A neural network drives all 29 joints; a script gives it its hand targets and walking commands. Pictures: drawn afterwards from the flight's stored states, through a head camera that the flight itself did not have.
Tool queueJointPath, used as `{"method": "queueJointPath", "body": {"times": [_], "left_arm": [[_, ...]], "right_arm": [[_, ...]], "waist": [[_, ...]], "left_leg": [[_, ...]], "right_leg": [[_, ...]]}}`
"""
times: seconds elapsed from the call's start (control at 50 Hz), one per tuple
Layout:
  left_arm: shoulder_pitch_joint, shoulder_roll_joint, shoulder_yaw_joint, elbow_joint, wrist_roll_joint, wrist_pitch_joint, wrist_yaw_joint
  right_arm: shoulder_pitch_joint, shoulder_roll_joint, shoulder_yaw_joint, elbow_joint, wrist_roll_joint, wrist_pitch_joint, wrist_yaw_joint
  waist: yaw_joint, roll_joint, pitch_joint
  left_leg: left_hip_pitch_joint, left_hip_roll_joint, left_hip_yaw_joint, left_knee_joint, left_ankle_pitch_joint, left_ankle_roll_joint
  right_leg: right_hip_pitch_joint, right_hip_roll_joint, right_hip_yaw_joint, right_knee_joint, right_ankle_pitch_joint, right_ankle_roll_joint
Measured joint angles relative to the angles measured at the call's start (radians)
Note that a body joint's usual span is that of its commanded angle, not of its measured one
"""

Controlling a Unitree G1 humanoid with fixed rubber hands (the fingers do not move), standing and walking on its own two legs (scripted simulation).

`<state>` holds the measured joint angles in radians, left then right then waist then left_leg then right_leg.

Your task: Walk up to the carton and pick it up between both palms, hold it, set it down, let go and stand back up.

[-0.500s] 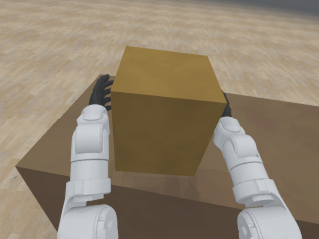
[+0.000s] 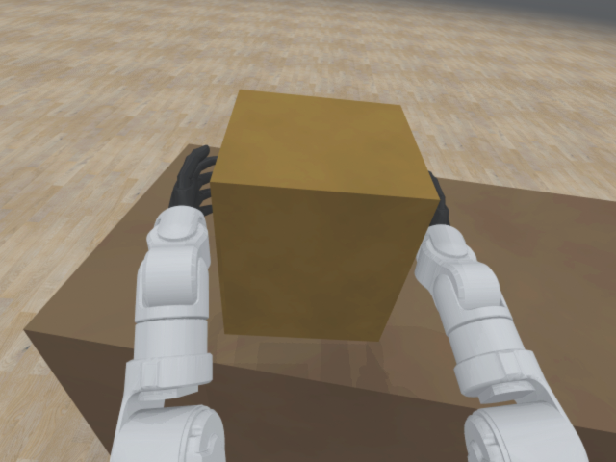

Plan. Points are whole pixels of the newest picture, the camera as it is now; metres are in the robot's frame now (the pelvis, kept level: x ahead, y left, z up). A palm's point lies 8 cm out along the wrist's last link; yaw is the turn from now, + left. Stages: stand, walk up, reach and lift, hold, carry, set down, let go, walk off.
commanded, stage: hold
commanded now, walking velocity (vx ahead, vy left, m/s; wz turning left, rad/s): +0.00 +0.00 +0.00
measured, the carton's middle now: (311, 220) +0.39 -0.01 +0.17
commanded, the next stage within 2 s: none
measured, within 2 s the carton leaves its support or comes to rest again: neither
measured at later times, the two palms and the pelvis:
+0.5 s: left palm (184, 208) +0.36 +0.15 +0.21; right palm (428, 229) +0.35 -0.15 +0.18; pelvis -0.01 +0.00 +0.00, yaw +0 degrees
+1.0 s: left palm (184, 213) +0.36 +0.15 +0.20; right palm (428, 230) +0.35 -0.15 +0.18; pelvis +0.00 +0.00 +0.00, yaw +0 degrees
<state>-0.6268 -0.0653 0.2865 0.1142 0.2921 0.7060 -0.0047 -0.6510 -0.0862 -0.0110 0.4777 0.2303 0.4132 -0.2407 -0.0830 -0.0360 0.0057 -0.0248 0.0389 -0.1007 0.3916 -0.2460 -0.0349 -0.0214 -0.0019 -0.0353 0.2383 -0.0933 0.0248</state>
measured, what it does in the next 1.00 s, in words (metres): stands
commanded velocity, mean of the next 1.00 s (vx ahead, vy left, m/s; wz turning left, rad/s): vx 0.00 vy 0.00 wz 0.00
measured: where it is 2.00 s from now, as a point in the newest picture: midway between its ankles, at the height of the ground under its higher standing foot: outside the picture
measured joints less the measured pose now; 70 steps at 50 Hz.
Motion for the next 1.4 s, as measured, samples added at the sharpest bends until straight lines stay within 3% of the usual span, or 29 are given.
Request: {"method": "queueJointPath", "body": {"times": [0.4, 0.54, 0.94, 1.4], "left_arm": [[-0.032, 0.012, 0.015, 0.038, 0.003, -0.006, -0.01], [-0.082, 0.012, 0.039, 0.122, 0.015, -0.025, -0.012], [0.026, 0.006, -0.01, -0.031, -0.016, -0.006, 0.003], [-0.051, 0.012, 0.03, 0.092, 0.003, -0.022, -0.005]], "right_arm": [[-0.023, 0.026, -0.038, 0.03, -0.027, -0.007, 0.005], [-0.052, 0.028, -0.063, 0.089, -0.054, -0.016, 0.022], [0.023, 0.008, 0.007, -0.034, 0.013, -0.009, -0.011], [-0.039, 0.026, -0.043, 0.065, -0.037, -0.007, 0.008]], "waist": [[0.008, -0.011, -0.005], [0.02, -0.009, -0.011], [-0.006, -0.006, -0.005], [0.009, -0.011, -0.015]], "left_leg": [[-0.016, -0.007, 0.001, -0.005, 0.02, -0.001], [-0.021, -0.01, 0.006, -0.018, 0.03, 0.0], [-0.013, -0.002, -0.001, 0.005, 0.002, 0.001], [-0.009, -0.008, 0.004, -0.019, 0.028, -0.001]], "right_leg": [[-0.022, -0.006, 0.003, 0.013, 0.009, -0.001], [-0.039, -0.01, 0.008, 0.022, 0.007, -0.001], [-0.007, 0.0, 0.0, 0.003, -0.002, 0.0], [-0.019, -0.007, 0.006, 0.013, 0.005, -0.002]]}}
